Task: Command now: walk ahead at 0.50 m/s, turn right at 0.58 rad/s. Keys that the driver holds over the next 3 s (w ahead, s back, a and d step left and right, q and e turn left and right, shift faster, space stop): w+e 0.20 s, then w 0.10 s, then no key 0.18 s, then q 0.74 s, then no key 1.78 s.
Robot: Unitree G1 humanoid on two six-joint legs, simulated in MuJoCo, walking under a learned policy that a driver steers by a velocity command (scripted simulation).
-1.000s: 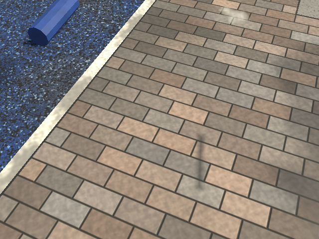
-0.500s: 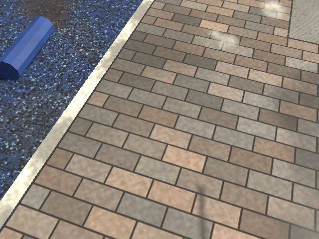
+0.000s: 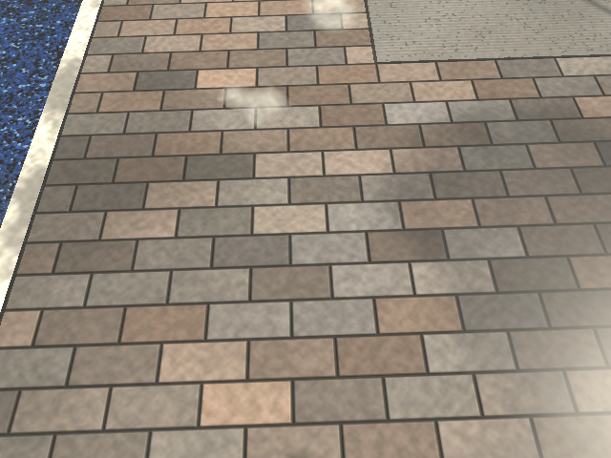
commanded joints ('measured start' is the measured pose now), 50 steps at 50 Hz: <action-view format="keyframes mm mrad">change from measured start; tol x32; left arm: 1 231 165 47 -11 1 -31 6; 50 23 112 15 -85 39 23 93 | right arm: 1 -107 -116 -7 -151 18 -82 8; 50 -80 -92 -32 -186 4 122 -6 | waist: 1 106 -38 -217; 18 103 -101 -56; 23 -1 295 -520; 50 24 -134 -113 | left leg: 1 -639 0 -161 250 95 52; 19 -298 -79 -100 -612 551 61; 23 546 370 -619 -559 1295 398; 29 -86 112 -318 -754 823 259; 39 -118 86 -445 -758 332 240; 44 -426 -136 -162 -112 -109 23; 50 -460 -80 -119 44 117 -72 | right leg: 1 672 -307 626 -379 -43 -236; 20 458 -148 338 -137 562 -33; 24 -92 41 292 660 -487 138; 50 380 -290 174 -323 429 -95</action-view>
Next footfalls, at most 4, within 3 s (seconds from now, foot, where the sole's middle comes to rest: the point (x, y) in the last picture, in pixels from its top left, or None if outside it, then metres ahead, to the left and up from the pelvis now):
0.42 left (275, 452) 0.45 0.10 -0.75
0.84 right None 0.40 -0.13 -0.75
1.22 left None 0.38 0.14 -0.75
1.62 right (370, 457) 0.43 -0.10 -0.75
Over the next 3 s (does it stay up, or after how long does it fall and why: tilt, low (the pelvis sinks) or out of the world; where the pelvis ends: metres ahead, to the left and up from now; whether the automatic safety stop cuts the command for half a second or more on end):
stays up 0.37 0.01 0.02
